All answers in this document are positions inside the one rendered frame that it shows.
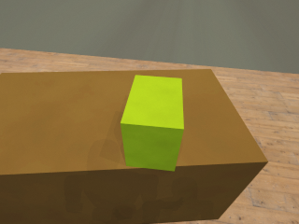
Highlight pedestal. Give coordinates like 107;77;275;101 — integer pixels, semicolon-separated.
0;69;268;224

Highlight carton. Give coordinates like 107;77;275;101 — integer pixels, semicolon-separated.
121;75;184;172

